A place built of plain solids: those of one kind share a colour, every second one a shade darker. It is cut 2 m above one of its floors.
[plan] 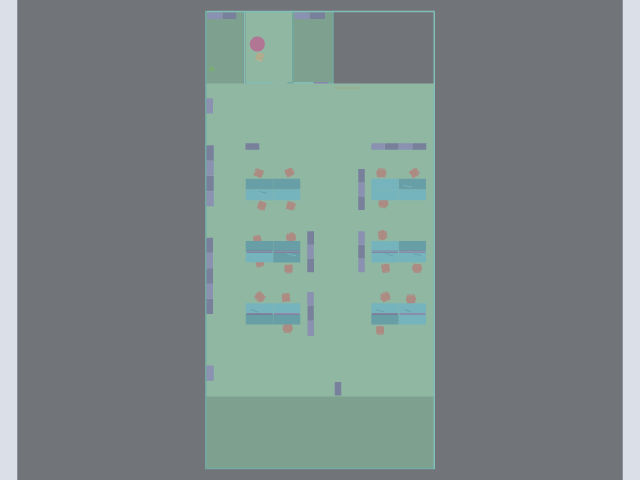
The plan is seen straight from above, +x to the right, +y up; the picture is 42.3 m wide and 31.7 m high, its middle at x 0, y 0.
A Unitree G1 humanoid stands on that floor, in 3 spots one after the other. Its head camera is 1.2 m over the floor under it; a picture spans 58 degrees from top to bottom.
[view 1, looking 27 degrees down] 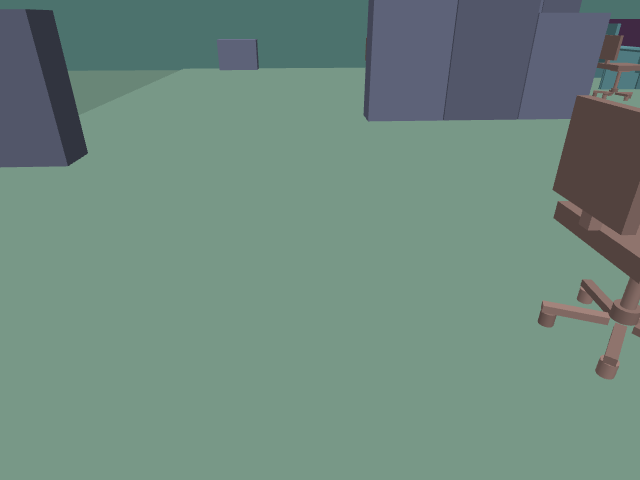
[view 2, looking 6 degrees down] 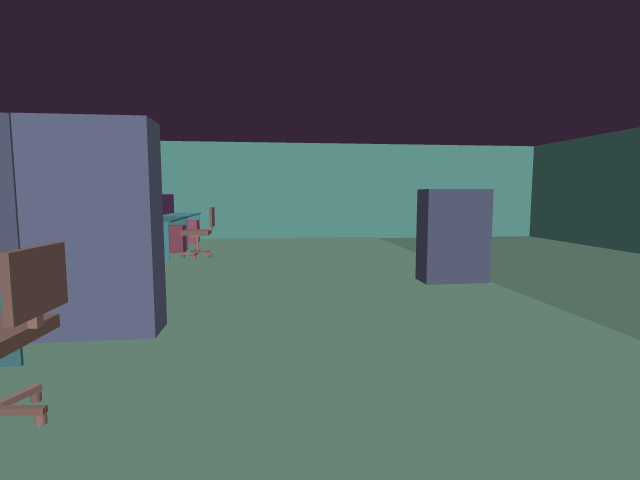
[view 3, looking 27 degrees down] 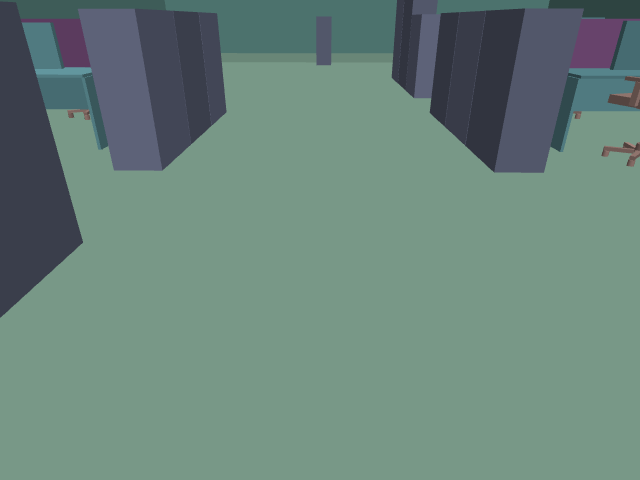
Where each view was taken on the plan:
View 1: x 5.35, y -7.28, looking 177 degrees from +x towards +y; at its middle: floor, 2.64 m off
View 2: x -4.49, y -7.28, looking -7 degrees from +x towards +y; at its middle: floor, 11.48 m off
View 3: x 1.06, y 4.27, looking -89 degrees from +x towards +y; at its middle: floor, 2.64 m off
